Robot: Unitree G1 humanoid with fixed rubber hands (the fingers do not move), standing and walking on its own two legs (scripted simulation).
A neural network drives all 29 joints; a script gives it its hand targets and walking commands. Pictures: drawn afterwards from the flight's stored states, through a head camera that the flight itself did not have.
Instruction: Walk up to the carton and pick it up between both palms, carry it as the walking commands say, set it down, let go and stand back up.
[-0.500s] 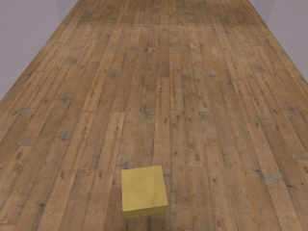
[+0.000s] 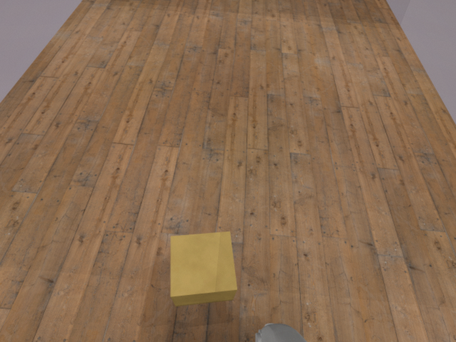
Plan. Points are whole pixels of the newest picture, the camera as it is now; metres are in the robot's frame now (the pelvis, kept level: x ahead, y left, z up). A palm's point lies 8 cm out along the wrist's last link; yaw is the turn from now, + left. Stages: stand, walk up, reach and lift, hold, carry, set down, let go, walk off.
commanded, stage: walk up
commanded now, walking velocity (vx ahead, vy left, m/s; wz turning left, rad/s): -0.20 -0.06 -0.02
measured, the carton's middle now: (202, 269) +0.42 +0.07 -0.66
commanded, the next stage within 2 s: none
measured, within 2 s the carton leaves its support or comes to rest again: neither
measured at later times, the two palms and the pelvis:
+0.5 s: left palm out of the picture +0.02 +0.23 -0.14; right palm out of the picture +0.05 -0.27 -0.14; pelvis -0.04 -0.01 +0.00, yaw +1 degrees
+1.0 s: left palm out of the picture -0.03 +0.22 -0.12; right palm out of the picture -0.05 -0.22 -0.13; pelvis -0.06 +0.00 +0.02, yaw -2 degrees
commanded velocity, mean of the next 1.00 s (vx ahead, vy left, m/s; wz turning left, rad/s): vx -0.10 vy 0.02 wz -0.01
